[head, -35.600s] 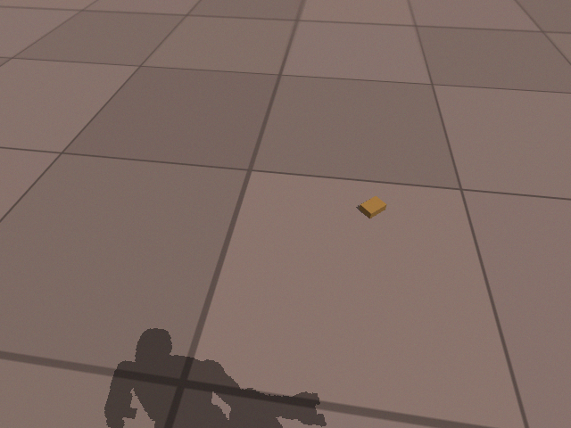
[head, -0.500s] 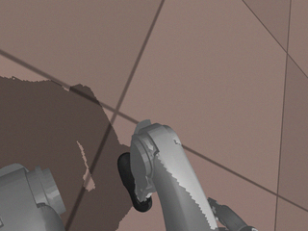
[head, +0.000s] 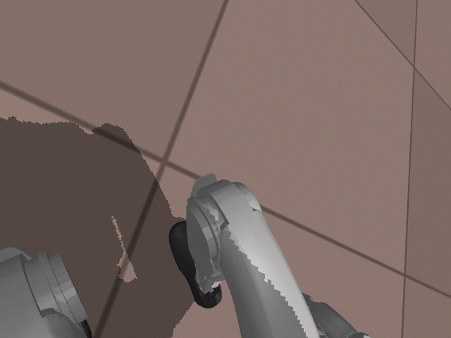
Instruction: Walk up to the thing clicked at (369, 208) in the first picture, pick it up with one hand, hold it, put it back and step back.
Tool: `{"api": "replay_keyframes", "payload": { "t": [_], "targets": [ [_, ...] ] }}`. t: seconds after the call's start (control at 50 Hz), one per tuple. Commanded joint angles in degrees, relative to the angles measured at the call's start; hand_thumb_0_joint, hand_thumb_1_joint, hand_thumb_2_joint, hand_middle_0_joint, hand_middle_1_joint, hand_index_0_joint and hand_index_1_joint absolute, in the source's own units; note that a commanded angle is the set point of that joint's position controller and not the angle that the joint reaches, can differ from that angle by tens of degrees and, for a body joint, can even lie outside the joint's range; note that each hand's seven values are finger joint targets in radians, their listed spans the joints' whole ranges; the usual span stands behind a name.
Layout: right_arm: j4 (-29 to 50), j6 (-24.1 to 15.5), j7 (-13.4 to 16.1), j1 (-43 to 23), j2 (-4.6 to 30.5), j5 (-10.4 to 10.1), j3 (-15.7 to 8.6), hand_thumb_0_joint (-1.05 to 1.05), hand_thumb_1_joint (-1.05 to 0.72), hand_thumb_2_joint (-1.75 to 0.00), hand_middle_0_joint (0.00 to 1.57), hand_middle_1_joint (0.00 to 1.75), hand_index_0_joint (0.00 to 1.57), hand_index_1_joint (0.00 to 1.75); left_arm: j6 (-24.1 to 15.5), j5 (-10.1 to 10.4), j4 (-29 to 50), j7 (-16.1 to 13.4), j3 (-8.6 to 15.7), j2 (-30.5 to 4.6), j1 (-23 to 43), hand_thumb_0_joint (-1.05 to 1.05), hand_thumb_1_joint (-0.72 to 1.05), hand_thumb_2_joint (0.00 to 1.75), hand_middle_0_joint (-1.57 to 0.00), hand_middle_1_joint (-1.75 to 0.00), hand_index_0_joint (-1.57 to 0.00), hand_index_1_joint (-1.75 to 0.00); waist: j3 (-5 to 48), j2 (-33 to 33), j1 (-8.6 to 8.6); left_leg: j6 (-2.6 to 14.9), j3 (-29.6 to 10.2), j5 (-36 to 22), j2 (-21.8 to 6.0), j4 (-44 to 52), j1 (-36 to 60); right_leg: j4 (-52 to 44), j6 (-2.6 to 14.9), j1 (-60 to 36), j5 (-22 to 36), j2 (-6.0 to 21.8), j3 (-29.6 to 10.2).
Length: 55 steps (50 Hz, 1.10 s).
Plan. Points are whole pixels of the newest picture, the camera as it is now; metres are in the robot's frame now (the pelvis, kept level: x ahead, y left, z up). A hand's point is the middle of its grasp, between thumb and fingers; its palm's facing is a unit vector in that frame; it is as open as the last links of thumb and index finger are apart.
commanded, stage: rest palm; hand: left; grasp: from above
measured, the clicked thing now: out of the picture +0.47 +0.39 -0.29
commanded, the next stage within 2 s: close in 0.60 s
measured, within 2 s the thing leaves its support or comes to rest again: neither
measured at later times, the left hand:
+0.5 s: hand out of the picture +0.45 +0.39 -0.23, palm faces -0.43 -0.13 -0.89, open 12.4 cm
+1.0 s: hand out of the picture +0.45 +0.38 -0.23, palm faces -0.43 -0.13 -0.89, open 11.6 cm
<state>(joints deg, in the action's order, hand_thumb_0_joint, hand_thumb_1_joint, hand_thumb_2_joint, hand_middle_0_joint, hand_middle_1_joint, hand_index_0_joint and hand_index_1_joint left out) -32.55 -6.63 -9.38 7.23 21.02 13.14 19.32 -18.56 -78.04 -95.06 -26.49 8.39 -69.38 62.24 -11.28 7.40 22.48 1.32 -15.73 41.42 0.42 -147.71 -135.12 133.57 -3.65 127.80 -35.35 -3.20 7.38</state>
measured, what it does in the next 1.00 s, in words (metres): stands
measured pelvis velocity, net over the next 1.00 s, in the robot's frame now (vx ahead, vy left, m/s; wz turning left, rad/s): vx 0.00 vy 0.00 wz -0.01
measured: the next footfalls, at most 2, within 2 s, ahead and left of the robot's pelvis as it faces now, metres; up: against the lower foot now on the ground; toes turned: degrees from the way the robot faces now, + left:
none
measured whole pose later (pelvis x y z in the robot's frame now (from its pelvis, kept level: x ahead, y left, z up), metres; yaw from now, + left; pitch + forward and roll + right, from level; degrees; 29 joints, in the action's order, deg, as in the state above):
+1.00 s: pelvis +0.00 +0.00 +0.00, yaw +0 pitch +26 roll -18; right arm -33.2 -6.4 -9.1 5.6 20.5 14.0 20.6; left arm -20.6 -78.8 -95.0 -28.9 7.1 -69.4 62.0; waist -11.6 8.8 22.0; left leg 1.1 -16.3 42.1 0.1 -148.3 -134.5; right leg 133.7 -4.0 127.4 -35.3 -3.1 7.9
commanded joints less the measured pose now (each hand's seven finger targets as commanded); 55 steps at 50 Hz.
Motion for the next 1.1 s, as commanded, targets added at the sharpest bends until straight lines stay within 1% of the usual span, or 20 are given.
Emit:
{"api": "replay_keyframes", "payload": {
  "t": [0.0, 0.14, 0.24, 0.26, 0.3, 0.32, 0.4, 0.5, 0.52, 0.54, 0.62, 0.7, 0.78, 0.82, 0.84, 0.88, 0.92, 0.96, 1.02, 1.08],
  "targets": [
    [-0.92, 0.67, 0.87, 9.91, 19.05, -0.22, -5.78, 0.0, -0.9, -0.9, 0.2, 0.3, 0.2, 0.3, -1.06, 1.53, 6.92, -1.27, 0.58, -14.77, 11.61, 0.0, -0.26, 0.78, -0.3, -0.76, -0.29, -0.77, 35.58, -30.67, 2.69, -1.35, 4.48, -15.17, -2.75, 16.67, 30.1, -9.17, 4.69, -16.85, 11.04, -0.88, 7.84],
    [-1.24, 1.28, 1.08, 10.02, 19.35, 0.34, -5.52, 0.0, -0.9, -0.9, 0.2, 0.3, 0.2, 0.3, -3.23, 0.88, 10.19, -2.34, 1.12, -16.23, 12.68, 0.0, -0.26, 0.78, -0.3, -0.76, -0.29, -0.77, 35.6, -32.88, 2.38, -1.96, 3.78, -16.44, -2.98, 17.05, 32.32, -8.56, 4.69, -16.26, 11.41, -0.68, 8.31],
    [-1.52, 0.98, 1.22, 9.55, 18.99, 0.41, -5.27, 0.0, -0.9, -0.9, 0.2, 0.3, 0.2, 0.3, -2.56, 0.36, 6.11, -3.88, -0.12, -14.77, 11.61, 0.0, -0.26, 0.8, -0.3, -0.76, -0.29, -0.77, 34.79, -31.13, 2.85, -1.4, 4.69, -16.32, -2.81, 16.31, 30.62, -8.79, 4.58, -16.93, 12.19, -1.19, 8.49],
    [-1.62, 0.91, 1.2, 10.01, 19.79, 0.45, -6.07, 0.0, -0.9, -0.9, 0.2, 0.3, 0.2, 0.3, -2.48, 0.19, 8.63, -4.03, -0.13, -14.84, 12.85, 0.0, -0.24, 0.78, -0.3, -0.75, -0.3, -0.76, 34.23, -32.23, 3.11, -1.54, 4.73, -17.14, -2.78, 16.6, 30.92, -8.7, 4.45, -16.53, 12.94, -0.94, 8.31],
    [-1.91, 0.75, 1.01, 9.79, 18.97, 0.51, -5.25, 0.0, -0.9, -0.9, 0.2, 0.3, 0.2, 0.3, -1.58, -0.42, 6.63, -4.05, 0.18, -15.18, 11.99, 0.0, -0.24, 0.78, -0.31, -0.77, -0.3, -0.77, 34.03, -32.66, 2.43, -1.9, 4.04, -17.16, -3.04, 16.78, 32.26, -8.08, 4.67, -14.37, 11.99, -0.69, 8.54],
    [-2.04, 0.79, 1.1, 9.7, 20.16, 0.5, -6.08, 0.0, -0.9, -0.9, 0.2, 0.3, 0.2, 0.3, -1.72, -0.06, 8.27, -4.29, 0.94, -16.41, 13.25, 0.0, -0.23, 0.77, -0.31, -0.75, -0.3, -0.76, 34.72, -33.45, 2.53, -2.13, 3.8, -17.41, -3.1, 17.0, 32.37, -8.07, 4.72, -14.37, 12.11, -0.7, 8.69],
    [-1.39, 0.4, 0.74, 9.44, 18.83, 0.26, -5.6, 0.0, -0.9, -0.9, 0.2, 0.3, 0.2, 0.3, -0.47, 0.3, 7.16, -3.8, 0.27, -14.59, 12.1, 0.0, -0.21, 0.76, -0.32, -0.76, -0.32, -0.76, 34.74, -32.95, 2.64, -1.78, 4.2, -16.0, -3.11, 17.21, 31.87, -8.17, 4.5, -14.81, 11.3, -0.77, 8.12],
    [-1.37, 0.35, 0.94, 9.86, 20.36, 0.11, -6.76, 0.0, -0.9, -0.9, 0.2, 0.3, 0.2, 0.3, -0.41, 1.23, 8.78, -2.82, 0.7, -14.94, 12.98, 0.0, -0.22, 0.76, -0.31, -0.76, -0.31, -0.77, 34.67, -32.29, 2.78, -1.97, 3.89, -16.86, -2.98, 16.78, 31.32, -8.46, 4.75, -15.04, 12.26, -0.5, 8.2],
    [-1.42, 0.41, 0.78, 9.2, 18.9, -0.03, -5.55, 0.0, -0.9, -0.9, 0.2, 0.3, 0.2, 0.3, -0.15, 1.24, 5.06, -2.5, 0.82, -14.63, 10.6, 0.0, -0.21, 0.75, -0.31, -0.77, -0.31, -0.77, 33.92, -31.56, 2.45, -1.94, 3.81, -16.14, -3.0, 16.74, 30.23, -8.58, 4.83, -14.98, 11.38, -0.57, 8.33],
    [-1.47, 0.38, 0.76, 9.52, 19.28, 0.09, -5.68, 0.0, -0.9, -0.9, 0.2, 0.3, 0.2, 0.3, -0.29, 1.26, 6.72, -2.06, -0.05, -13.97, 10.97, 0.0, -0.21, 0.75, -0.32, -0.76, -0.31, -0.76, 34.18, -31.29, 3.07, -1.62, 4.32, -15.79, -2.91, 16.25, 29.95, -8.8, 4.63, -15.48, 11.35, -0.79, 8.12],
    [-1.36, 0.7, 0.94, 9.03, 19.19, 0.03, -4.97, 0.0, -0.9, -0.9, 0.2, 0.3, 0.2, 0.3, -1.12, 2.2, 7.33, -1.3, 0.75, -14.98, 11.3, 0.0, -0.21, 0.74, -0.3, -0.78, -0.31, -0.78, 34.56, -31.09, 2.79, -2.09, 3.39, -17.32, -3.09, 16.41, 31.3, -8.9, 4.79, -15.17, 11.74, -0.44, 8.48],
    [-1.38, 1.42, 1.31, 9.19, 20.74, 0.47, -6.02, 0.0, -0.89, -0.9, 0.2, 0.3, 0.2, 0.3, -2.97, 1.71, 11.22, -1.69, 1.28, -16.82, 13.7, 0.0, -0.15, 0.7, -0.32, -0.81, -0.34, -0.78, 35.01, -32.07, 2.68, -2.13, 3.42, -16.49, -3.05, 16.79, 31.1, -8.75, 4.83, -15.91, 11.76, -0.56, 8.73],
    [-1.49, 1.47, 0.84, 8.92, 18.74, 0.8, -4.66, 0.0, -0.89, -0.9, 0.2, 0.3, 0.2, 0.3, -3.49, 0.88, 7.57, -2.43, -0.05, -13.87, 10.78, 0.0, -0.09, 0.65, -0.34, -0.79, -0.38, -0.76, 33.51, -32.36, 3.1, -2.38, 2.82, -17.09, -3.35, 16.92, 32.57, -7.98, 4.55, -14.15, 10.84, -0.6, 8.95],
    [-1.54, 1.3, 0.96, 8.74, 18.89, 0.61, -4.89, 0.0, -0.89, -0.9, 0.2, 0.3, 0.2, 0.3, -3.73, 0.74, 9.87, -3.24, 0.18, -15.39, 12.94, 0.0, -0.09, 0.65, -0.35, -0.78, -0.38, -0.75, 35.17, -32.62, 2.76, -1.89, 3.52, -16.4, -3.18, 17.0, 32.36, -8.4, 4.41, -15.79, 11.54, -0.81, 8.58],
    [-1.69, 1.35, 1.14, 9.03, 19.63, 0.84, -5.33, 0.0, -0.88, -0.9, 0.2, 0.3, 0.2, 0.3, -3.69, 0.23, 9.91, -3.91, 0.89, -16.91, 13.9, 0.0, -0.08, 0.64, -0.35, -0.79, -0.38, -0.75, 35.94, -33.38, 2.5, -1.85, 3.77, -16.79, -3.14, 16.84, 32.24, -8.46, 4.53, -16.39, 12.22, -0.78, 8.59],
    [-1.57, 0.86, 0.86, 9.08, 19.92, 0.84, -5.73, 0.0, -0.89, -0.9, 0.2, 0.3, 0.2, 0.3, -3.04, 0.22, 9.84, -4.39, 0.39, -15.75, 13.12, 0.0, -0.07, 0.64, -0.36, -0.76, -0.39, -0.73, 35.8, -33.67, 2.73, -2.07, 3.73, -18.7, -3.31, 16.71, 33.56, -7.57, 4.4, -15.63, 13.29, -0.66, 8.48],
    [-2.12, 0.57, 0.7, 8.63, 18.45, 0.72, -4.71, 0.0, -0.88, -0.9, 0.2, 0.3, 0.2, 0.3, -2.21, 0.41, 5.57, -4.96, -0.97, -13.22, 11.37, 0.0, -0.05, 0.62, -0.38, -0.74, -0.41, -0.71, 33.72, -30.85, 3.36, -1.4, 4.35, -15.96, -3.03, 16.19, 29.84, -8.25, 4.25, -15.8, 12.16, -1.18, 8.65],
    [-2.36, 0.36, 0.83, 8.84, 18.73, 0.61, -4.37, 0.0, -0.88, -0.89, 0.2, 0.3, 0.2, 0.3, -1.56, 0.16, 6.28, -5.51, -0.01, -15.02, 12.41, 0.0, -0.05, 0.62, -0.38, -0.74, -0.41, -0.71, 33.63, -32.15, 2.9, -1.83, 3.9, -16.61, -3.16, 16.58, 30.81, -8.09, 4.56, -14.93, 11.93, -0.69, 8.52],
    [-1.84, -0.17, 0.85, 9.17, 20.26, 0.44, -6.03, 0.0, -0.88, -0.9, 0.2, 0.3, 0.2, 0.3, -0.57, 0.23, 10.22, -5.33, 0.95, -16.8, 14.7, 0.0, -0.01, 0.59, -0.41, -0.72, -0.44, -0.69, 36.29, -34.59, 2.53, -2.0, 4.26, -18.61, -3.35, 16.69, 32.66, -7.86, 4.48, -15.62, 13.83, -0.5, 8.17],
    [-1.86, -0.35, 0.41, 9.32, 18.9, 0.23, -5.12, 0.0, -0.88, -0.9, 0.2, 0.3, 0.2, 0.3, 0.52, 1.06, 4.83, -4.23, -0.14, -13.31, 10.83, 0.0, 0.0, 0.57, -0.42, -0.71, -0.45, -0.67, 32.81, -31.71, 3.22, -1.94, 3.91, -16.15, -3.22, 16.76, 30.36, -7.83, 4.49, -14.06, 11.41, -0.56, 8.39]
  ]
}}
